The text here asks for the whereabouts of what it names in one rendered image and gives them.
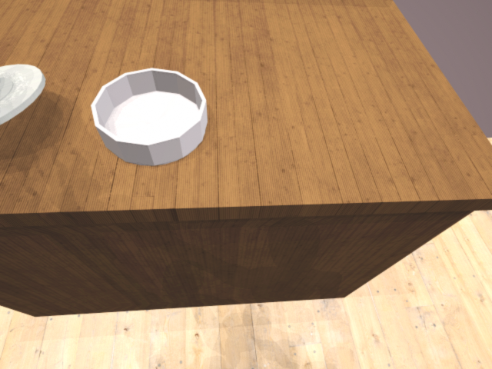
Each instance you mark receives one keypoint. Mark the pot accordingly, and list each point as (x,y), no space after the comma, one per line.
(151,116)

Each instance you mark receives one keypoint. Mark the lid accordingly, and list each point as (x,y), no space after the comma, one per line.
(20,85)

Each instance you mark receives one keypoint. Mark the table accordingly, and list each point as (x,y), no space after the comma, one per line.
(334,148)

